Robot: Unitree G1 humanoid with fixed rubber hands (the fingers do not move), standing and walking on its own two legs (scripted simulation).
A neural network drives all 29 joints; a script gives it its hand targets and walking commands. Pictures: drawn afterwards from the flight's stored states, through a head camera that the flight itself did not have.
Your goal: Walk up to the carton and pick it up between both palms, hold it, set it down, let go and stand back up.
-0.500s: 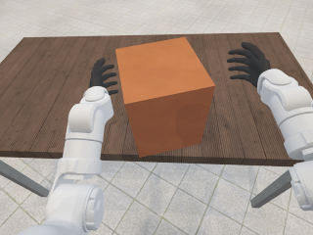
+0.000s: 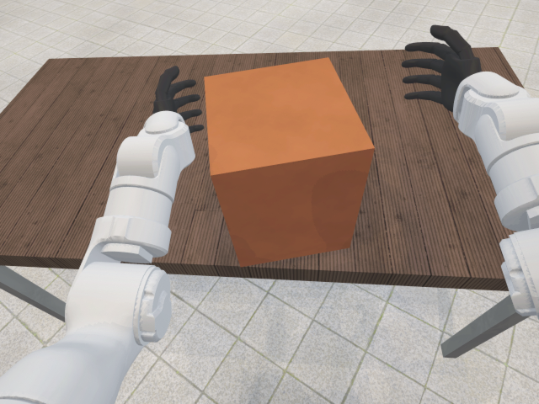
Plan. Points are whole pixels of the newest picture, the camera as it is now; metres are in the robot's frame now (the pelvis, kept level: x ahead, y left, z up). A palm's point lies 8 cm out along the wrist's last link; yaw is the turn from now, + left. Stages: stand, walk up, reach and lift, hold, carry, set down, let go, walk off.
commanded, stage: reach and lift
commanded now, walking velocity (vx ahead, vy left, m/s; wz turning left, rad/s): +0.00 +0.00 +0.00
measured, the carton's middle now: (282, 168) +0.47 +0.09 +0.05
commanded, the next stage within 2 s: none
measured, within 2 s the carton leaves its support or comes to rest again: neither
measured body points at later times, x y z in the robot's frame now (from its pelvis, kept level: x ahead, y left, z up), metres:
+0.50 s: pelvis -0.01 +0.00 -0.01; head +0.10 -0.02 +0.43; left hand +0.45 +0.24 +0.11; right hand +0.53 -0.11 +0.12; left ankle +0.00 +0.17 -0.74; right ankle +0.01 -0.10 -0.74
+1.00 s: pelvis +0.00 +0.00 -0.01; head +0.12 -0.02 +0.42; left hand +0.45 +0.22 +0.08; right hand +0.53 -0.08 +0.09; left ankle +0.00 +0.17 -0.74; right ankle +0.01 -0.10 -0.74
